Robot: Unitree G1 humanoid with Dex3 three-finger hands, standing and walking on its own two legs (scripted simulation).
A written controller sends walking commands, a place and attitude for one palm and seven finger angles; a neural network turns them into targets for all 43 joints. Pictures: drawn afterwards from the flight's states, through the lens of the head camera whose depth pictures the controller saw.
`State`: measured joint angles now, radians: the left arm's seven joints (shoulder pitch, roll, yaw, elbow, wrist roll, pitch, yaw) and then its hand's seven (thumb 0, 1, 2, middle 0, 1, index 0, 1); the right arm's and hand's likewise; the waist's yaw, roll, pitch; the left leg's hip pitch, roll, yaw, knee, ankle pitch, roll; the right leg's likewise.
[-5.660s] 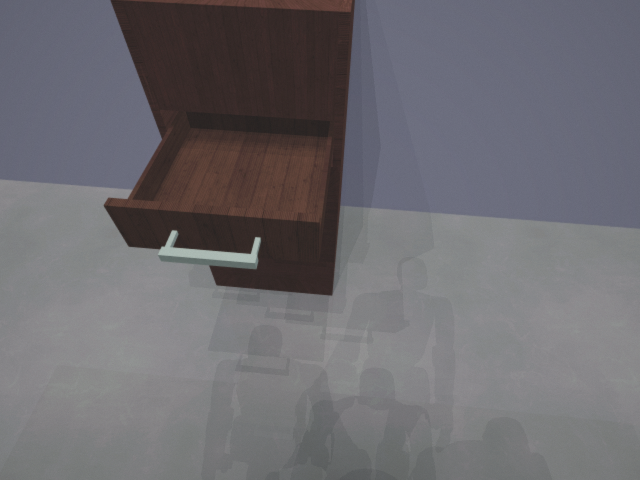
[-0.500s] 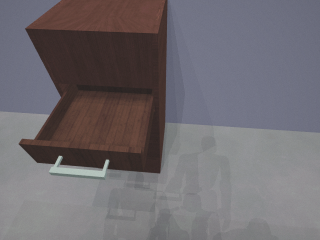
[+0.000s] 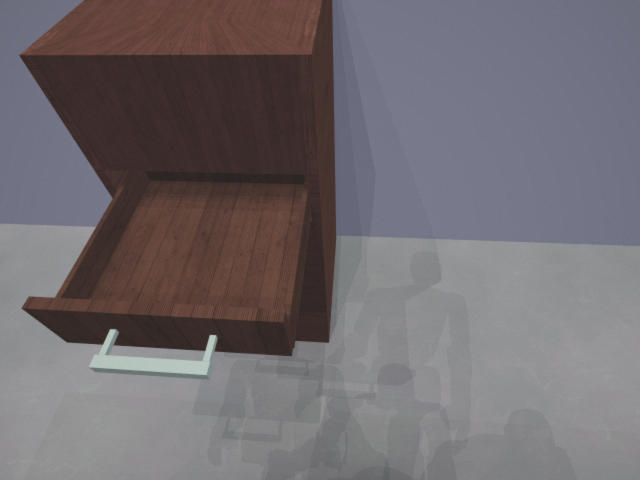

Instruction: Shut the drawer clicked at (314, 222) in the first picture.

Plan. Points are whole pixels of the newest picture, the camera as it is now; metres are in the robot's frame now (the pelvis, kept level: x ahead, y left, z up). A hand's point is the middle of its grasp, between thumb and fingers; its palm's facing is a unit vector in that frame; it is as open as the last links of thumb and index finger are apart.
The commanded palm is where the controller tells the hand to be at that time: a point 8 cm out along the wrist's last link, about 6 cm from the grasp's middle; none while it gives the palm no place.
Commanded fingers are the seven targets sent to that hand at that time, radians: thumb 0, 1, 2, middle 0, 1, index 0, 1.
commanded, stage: shuffle to correct the standing spot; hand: left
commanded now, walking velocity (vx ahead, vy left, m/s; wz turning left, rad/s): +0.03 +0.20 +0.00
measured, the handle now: (156, 353) +0.29 +0.28 -0.08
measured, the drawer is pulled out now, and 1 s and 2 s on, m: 0.30 0.30 0.30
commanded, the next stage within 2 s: come to a stop and stand still in 0.24 s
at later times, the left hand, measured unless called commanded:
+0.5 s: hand out of the picture +0.01 +0.29 -0.18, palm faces +0.11 -0.95 -0.28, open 7.3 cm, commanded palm none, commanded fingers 0.00 0.90 0.90 -0.20 -0.30 -0.20 -0.30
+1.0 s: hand out of the picture +0.05 +0.24 -0.17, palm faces -0.01 -0.97 -0.23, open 7.3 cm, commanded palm none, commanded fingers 0.00 0.90 0.90 -0.20 -0.30 -0.20 -0.30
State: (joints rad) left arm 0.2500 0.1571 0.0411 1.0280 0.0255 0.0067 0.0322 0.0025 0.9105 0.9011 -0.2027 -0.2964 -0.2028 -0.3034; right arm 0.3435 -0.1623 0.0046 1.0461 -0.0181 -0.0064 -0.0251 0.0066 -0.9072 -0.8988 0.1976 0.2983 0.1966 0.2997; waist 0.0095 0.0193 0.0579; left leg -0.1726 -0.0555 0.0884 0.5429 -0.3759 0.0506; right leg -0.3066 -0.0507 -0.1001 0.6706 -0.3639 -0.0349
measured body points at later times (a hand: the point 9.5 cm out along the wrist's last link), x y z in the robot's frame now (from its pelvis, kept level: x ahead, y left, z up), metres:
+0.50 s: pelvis +0.02 +0.07 -0.01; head +0.04 +0.09 +0.44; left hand +0.00 +0.34 -0.16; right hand +0.12 -0.16 -0.14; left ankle +0.06 +0.21 -0.73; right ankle -0.02 -0.06 -0.69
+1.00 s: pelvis +0.03 +0.06 +0.00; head +0.05 +0.04 +0.45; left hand +0.05 +0.29 -0.15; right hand +0.01 -0.17 -0.16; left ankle +0.06 +0.21 -0.73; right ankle -0.02 -0.01 -0.73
